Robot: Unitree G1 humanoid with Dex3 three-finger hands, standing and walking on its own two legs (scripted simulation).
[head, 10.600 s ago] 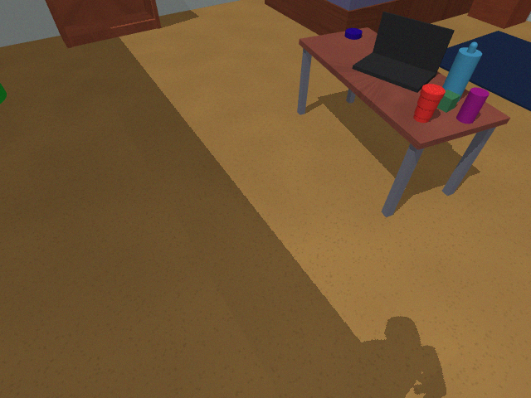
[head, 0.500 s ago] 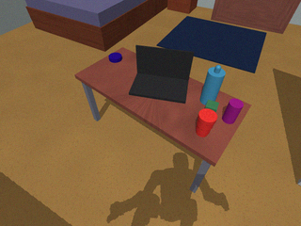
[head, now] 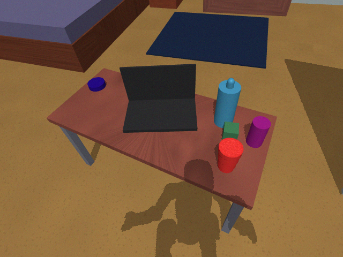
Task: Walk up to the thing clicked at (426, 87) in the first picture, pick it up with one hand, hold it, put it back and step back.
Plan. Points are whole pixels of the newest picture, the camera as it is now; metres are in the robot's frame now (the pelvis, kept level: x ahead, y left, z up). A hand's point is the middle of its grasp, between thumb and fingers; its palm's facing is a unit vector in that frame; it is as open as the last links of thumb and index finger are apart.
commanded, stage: walk up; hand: right
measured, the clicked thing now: (228, 157) +0.49 -0.21 -0.21
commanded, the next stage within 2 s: none
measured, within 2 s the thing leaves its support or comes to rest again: neither
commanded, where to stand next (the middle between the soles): +0.10 +0.02 m, yaw -1 degrees
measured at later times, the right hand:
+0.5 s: hand (271, 246) +0.17 -0.23 -0.13, palm faces +0.01 +0.91 -0.42, open 7.4 cm
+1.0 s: hand out of the picture +0.12 -0.23 -0.15, palm faces +0.00 +0.93 -0.36, open 7.4 cm
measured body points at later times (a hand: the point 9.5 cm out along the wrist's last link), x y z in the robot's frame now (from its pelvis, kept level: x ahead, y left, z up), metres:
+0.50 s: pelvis +0.09 +0.03 +0.00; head +0.14 +0.06 +0.44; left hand +0.20 +0.35 -0.14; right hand +0.17 -0.28 -0.10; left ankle +0.15 +0.16 -0.72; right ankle +0.05 -0.11 -0.67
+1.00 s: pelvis +0.06 +0.02 +0.00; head +0.09 +0.03 +0.45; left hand +0.18 +0.33 -0.12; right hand +0.12 -0.28 -0.12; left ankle +0.07 +0.14 -0.73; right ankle +0.05 -0.11 -0.72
